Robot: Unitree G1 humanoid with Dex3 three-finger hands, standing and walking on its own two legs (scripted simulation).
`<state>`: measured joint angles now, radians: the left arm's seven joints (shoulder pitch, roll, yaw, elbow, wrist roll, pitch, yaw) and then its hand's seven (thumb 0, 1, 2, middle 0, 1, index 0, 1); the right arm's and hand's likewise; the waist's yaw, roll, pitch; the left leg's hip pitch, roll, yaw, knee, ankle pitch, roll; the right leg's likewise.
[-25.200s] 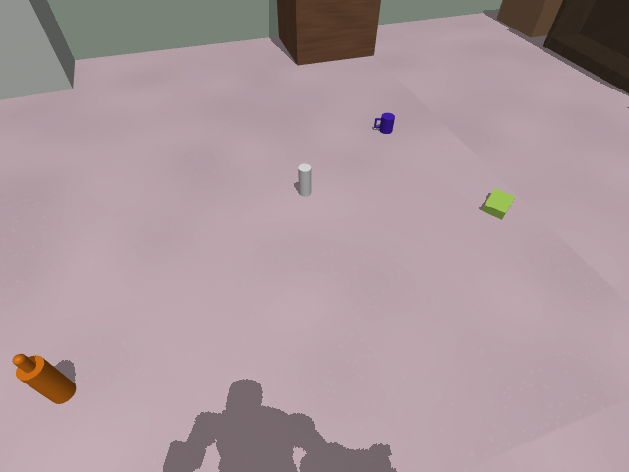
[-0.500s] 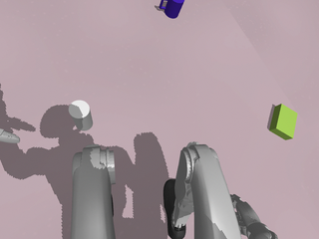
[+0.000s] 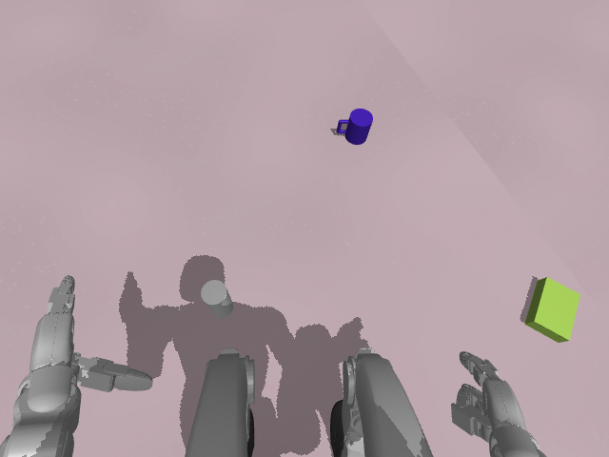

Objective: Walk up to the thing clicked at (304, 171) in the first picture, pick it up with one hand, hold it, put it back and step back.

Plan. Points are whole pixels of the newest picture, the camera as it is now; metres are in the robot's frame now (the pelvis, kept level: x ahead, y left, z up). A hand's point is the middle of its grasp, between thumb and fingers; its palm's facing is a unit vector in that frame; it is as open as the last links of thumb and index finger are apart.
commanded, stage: home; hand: left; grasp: from the side
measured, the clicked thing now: (218, 300) +0.43 +0.19 -0.50
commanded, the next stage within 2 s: none
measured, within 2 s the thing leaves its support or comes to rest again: neither
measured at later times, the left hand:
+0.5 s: hand (96, 371) +0.23 +0.20 +0.08, palm faces +0.14 -0.94 -0.30, open 17.5 cm
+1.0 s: hand (97, 387) +0.21 +0.19 +0.09, palm faces +0.14 -0.95 -0.28, open 17.5 cm
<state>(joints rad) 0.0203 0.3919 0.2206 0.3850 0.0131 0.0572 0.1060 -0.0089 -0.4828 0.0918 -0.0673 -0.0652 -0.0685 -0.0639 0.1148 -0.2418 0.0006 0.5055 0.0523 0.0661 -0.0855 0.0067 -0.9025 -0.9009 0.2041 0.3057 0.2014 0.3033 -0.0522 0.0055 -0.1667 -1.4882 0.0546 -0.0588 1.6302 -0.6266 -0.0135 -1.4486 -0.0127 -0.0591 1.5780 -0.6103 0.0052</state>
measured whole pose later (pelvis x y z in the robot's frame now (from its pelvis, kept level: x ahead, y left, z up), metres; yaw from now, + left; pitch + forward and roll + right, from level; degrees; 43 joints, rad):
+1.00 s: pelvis +0.05 +0.00 +0.15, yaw +3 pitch +8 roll -2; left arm 0.46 0.20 -0.01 0.00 -0.01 0.27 0.15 -0.01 -0.55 0.05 -0.05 -0.05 -0.05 -0.05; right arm 0.28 -0.20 0.03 0.50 0.01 -0.11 -0.18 0.01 -0.90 -0.90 0.20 0.31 0.20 0.30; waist -0.03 0.03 -0.10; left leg -0.62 0.04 -0.02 0.95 -0.47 -0.01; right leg -0.58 -0.02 -0.06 0.89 -0.45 0.02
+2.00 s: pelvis +0.05 +0.00 +0.15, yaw +2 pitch +7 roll -2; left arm 0.45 0.20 -0.01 0.03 -0.01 0.24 0.14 -0.01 -0.53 0.06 -0.06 -0.06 -0.06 -0.06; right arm 0.28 -0.20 0.02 0.52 0.01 -0.13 -0.18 0.01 -0.90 -0.90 0.20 0.30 0.20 0.30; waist -0.02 0.03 -0.09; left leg -0.61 0.04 -0.02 0.94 -0.45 -0.01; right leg -0.57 -0.02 -0.05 0.89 -0.44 0.02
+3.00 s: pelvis +0.04 +0.02 +0.19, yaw +3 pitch -2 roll +0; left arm 0.24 0.33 0.02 0.89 0.03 0.00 0.02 0.01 0.88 0.90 -0.20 -0.30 -0.20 -0.30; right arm 0.20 -0.31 -0.04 0.96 -0.05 0.00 -0.01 0.01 -0.91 -0.90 0.20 0.30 0.20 0.30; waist 0.01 -0.02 0.04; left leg -0.28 -0.01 0.01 0.61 -0.29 0.02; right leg -0.25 -0.06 -0.04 0.58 -0.29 0.04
